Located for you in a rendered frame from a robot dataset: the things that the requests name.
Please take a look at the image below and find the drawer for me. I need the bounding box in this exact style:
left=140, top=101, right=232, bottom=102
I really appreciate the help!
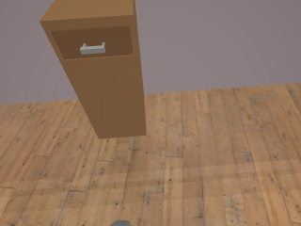
left=51, top=24, right=133, bottom=59

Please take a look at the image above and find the handle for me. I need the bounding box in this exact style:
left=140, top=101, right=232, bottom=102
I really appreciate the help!
left=80, top=42, right=105, bottom=55

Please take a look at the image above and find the cabinet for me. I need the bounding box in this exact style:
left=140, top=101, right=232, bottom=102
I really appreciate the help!
left=40, top=0, right=147, bottom=139

